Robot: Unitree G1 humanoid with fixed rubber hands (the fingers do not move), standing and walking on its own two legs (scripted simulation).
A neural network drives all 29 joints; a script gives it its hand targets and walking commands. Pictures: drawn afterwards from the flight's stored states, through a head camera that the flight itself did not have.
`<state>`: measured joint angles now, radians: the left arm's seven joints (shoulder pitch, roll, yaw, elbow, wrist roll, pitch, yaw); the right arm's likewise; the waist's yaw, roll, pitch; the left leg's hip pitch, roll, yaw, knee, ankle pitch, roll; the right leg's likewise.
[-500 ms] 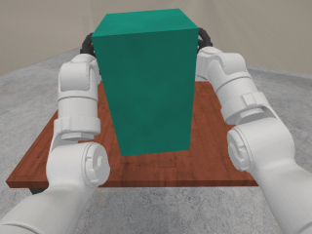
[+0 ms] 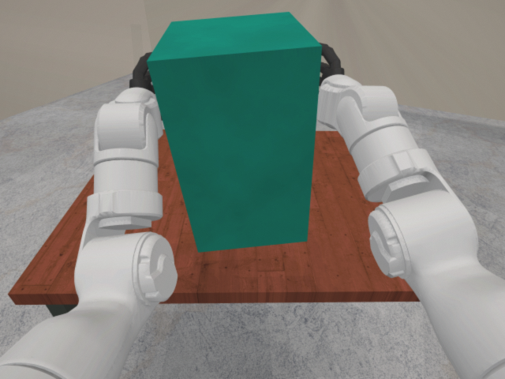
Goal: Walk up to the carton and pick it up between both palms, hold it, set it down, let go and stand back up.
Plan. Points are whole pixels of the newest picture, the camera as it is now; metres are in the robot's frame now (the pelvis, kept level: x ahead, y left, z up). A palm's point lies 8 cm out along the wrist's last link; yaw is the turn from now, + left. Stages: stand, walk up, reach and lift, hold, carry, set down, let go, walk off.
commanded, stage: hold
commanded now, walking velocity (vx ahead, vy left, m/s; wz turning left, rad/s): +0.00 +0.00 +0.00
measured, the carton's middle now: (242, 136) +0.37 +0.00 +0.27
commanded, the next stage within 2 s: none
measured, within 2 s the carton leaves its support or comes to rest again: neither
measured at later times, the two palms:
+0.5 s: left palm (145, 103) +0.37 +0.13 +0.32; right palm (331, 94) +0.37 -0.13 +0.33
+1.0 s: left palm (137, 102) +0.37 +0.14 +0.32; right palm (325, 90) +0.37 -0.12 +0.33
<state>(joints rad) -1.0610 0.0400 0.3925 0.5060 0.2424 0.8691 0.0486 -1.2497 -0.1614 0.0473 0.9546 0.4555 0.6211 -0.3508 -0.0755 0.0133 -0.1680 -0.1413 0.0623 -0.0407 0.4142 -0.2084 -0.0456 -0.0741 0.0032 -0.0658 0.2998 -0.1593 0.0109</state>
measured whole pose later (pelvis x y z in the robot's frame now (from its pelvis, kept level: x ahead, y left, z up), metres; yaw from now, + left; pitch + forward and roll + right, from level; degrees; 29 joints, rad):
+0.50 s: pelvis +0.00 +0.00 +0.00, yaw +1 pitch -4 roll -2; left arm -1.07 0.04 0.41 0.52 0.24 0.85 0.06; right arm -1.26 -0.16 0.05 0.98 0.45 0.60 -0.35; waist -0.08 0.02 -0.16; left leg -0.14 0.06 -0.05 0.41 -0.20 -0.05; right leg -0.07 0.01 -0.07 0.30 -0.16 0.01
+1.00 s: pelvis +0.00 +0.00 +0.00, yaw +1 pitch -4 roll -2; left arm -1.07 0.05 0.40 0.52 0.23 0.85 0.05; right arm -1.26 -0.15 0.04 0.97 0.45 0.61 -0.35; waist -0.08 0.00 -0.17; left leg -0.14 0.06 -0.05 0.41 -0.21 -0.05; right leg -0.06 0.00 -0.07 0.29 -0.16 0.01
